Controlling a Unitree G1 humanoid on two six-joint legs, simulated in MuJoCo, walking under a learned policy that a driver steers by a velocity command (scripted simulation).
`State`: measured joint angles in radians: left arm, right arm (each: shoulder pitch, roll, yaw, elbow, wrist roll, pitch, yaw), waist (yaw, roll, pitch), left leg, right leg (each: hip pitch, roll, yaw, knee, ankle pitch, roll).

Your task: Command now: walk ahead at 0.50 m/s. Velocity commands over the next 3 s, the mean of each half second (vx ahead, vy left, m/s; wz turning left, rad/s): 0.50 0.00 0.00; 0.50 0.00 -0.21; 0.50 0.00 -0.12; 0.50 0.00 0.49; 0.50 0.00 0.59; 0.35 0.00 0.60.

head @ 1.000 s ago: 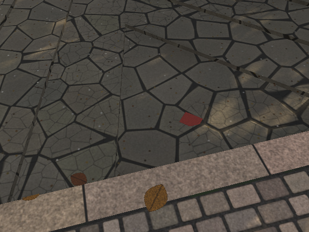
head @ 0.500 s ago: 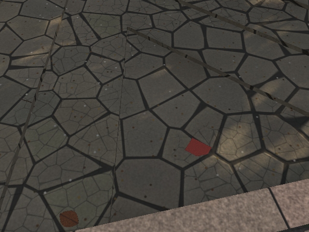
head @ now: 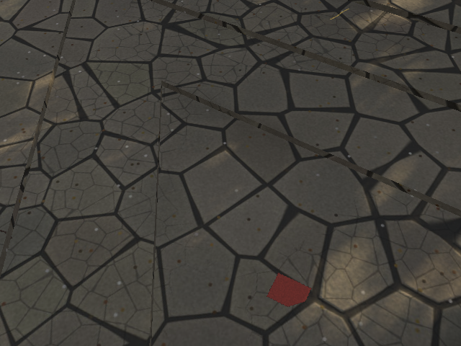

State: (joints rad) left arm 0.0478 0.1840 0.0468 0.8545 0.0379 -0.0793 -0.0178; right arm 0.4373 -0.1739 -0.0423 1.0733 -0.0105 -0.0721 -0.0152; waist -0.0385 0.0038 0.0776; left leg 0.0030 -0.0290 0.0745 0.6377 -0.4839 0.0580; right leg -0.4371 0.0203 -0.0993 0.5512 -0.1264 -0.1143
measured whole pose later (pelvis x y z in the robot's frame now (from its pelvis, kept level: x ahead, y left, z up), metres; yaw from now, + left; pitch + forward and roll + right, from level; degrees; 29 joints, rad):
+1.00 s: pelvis +0.57 +0.06 -0.11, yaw -7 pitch +1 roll +2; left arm 0.12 0.22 0.04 0.89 0.03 -0.02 -0.04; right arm 0.37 -0.19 -0.05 1.01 -0.01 -0.11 0.00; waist -0.01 -0.04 0.08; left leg -0.11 -0.03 0.21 0.37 -0.27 0.06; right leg -0.67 -0.09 -0.04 0.88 -0.05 -0.07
